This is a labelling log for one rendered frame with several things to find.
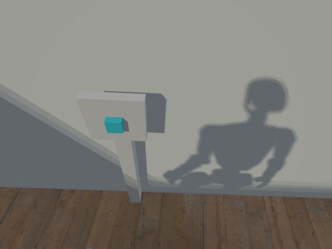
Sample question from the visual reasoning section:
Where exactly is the button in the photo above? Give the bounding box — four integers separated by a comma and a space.
104, 117, 124, 133

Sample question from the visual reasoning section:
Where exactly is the panel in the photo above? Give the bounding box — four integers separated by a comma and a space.
76, 91, 147, 203

